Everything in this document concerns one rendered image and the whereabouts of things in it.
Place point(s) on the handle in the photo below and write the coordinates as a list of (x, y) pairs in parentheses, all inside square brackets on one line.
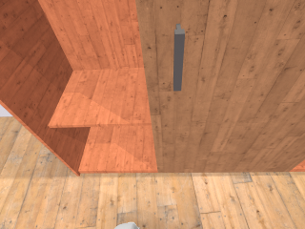
[(178, 57)]

